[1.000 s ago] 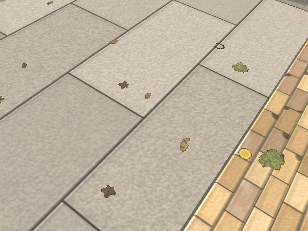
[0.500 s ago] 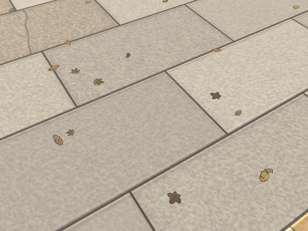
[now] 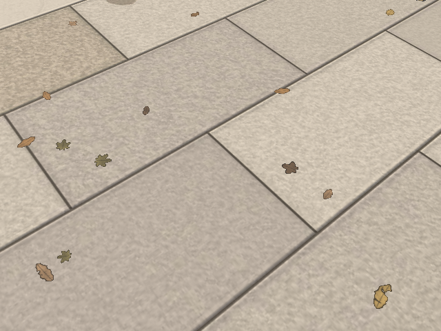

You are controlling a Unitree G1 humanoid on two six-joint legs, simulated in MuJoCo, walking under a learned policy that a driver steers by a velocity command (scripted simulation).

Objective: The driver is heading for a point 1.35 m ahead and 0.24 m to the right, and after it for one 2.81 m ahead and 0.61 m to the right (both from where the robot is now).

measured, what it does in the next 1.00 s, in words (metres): walks ahead, turning right: right foot, then left foot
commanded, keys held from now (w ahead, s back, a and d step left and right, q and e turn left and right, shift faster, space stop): w+e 0.60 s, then w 0.24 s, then w+q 0.16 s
